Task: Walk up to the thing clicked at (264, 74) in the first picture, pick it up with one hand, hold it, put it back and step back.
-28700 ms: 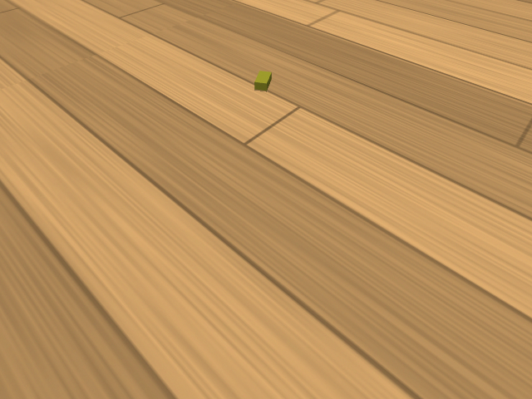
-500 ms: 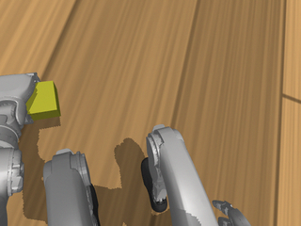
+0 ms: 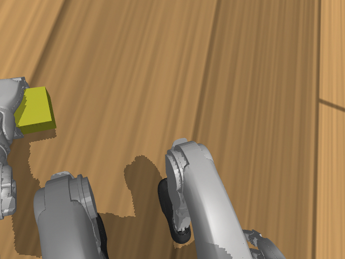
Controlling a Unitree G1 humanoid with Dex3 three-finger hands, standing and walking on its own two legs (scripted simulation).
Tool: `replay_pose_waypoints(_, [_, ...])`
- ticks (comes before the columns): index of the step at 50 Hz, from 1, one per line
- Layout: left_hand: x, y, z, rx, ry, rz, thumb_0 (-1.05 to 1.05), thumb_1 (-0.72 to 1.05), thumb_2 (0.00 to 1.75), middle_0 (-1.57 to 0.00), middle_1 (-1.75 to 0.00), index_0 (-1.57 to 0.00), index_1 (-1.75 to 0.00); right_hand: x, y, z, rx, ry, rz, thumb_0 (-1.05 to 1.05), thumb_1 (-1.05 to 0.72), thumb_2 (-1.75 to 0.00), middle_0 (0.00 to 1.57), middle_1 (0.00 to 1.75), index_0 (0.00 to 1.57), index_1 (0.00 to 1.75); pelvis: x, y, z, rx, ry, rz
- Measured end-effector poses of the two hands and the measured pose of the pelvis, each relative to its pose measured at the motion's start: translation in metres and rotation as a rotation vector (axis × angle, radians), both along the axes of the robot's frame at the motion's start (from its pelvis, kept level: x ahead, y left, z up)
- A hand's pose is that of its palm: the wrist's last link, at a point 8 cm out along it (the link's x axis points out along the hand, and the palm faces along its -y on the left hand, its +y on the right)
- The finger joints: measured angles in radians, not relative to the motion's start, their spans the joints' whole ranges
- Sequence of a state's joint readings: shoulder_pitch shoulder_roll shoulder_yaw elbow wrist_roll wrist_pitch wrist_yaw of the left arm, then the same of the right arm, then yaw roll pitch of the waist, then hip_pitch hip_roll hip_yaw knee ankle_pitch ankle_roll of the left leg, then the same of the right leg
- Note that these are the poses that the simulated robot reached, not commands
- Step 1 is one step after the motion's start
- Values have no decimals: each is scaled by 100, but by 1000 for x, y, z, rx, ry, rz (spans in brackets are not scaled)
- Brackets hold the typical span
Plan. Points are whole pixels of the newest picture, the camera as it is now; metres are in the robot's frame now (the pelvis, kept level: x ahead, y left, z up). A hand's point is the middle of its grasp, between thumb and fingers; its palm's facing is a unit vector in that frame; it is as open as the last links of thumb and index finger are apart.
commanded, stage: lower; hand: left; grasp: from above
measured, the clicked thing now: (11, 114) +0.48 +0.25 -0.21
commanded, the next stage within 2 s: rest in 0.26 s
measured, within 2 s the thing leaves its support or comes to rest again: rests again in 1.68 s
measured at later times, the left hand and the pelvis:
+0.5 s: hand (22, 116) +0.48 +0.24 -0.24, palm faces -0.46 -0.03 -0.89, open 11.6 cm; pelvis +0.00 +0.00 -0.03, yaw -2 degrees
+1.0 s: hand (26, 119) +0.49 +0.24 -0.27, palm faces -0.48 -0.06 -0.88, open 11.6 cm; pelvis +0.00 +0.01 -0.04, yaw -5 degrees
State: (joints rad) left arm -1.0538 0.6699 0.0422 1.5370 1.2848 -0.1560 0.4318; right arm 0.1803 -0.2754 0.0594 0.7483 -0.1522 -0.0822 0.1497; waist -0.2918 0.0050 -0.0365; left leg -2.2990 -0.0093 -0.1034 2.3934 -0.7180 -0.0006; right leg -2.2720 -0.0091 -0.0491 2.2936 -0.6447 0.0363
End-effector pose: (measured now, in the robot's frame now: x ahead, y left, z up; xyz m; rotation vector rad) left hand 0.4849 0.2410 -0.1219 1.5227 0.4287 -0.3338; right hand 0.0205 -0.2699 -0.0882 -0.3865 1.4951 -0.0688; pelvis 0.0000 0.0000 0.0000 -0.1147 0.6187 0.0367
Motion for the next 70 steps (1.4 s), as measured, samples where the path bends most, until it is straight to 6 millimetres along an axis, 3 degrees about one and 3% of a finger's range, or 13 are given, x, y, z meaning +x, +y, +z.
replay_pose_waypoints(17, [-3, -3, -48, -29, 20, -33, -2, -24, 64, -57, -68, -58, -64, -6, 2, -7, -17, 19, 44, 0, -91, -90, 20, 30, 20, 30, 0, 1, -23, -24, -30, -11])
replay_pose_waypoints(31, [11, -6, -69, -16, 5, 14, -3, -22, 64, -56, -69, -57, -65, -15, 14, -12, 38, 49, 65, 0, -90, -89, 20, 30, 20, 30, 5, 3, -31, -42, -34, -25])
replay_pose_waypoints(41, [11, -8, -84, -55, 21, 24, -3, -22, 63, -56, -69, -57, -65, -19, 13, -3, 29, 52, 107, 0, -90, -89, 20, 30, 20, 30, 2, 4, -34, -63, -61, -34])
replay_pose_waypoints(51, [7, -2, -94, -39, 9, -9, -3, -22, 63, -56, -69, -57, -65, -28, 11, 8, 9, 84, 141, 0, -90, -89, 20, 30, 20, 30, 0, 5, -37, -80, -81, -43])
replay_pose_waypoints(70, [15, -12, -97, -39, -7, 16, -3, -21, 63, -55, -69, -56, -65, -20, 26, 10, 75, 39, 196, 0, -91, -90, 20, 30, 20, 30, -2, 8, -34, -99, -96, -53])
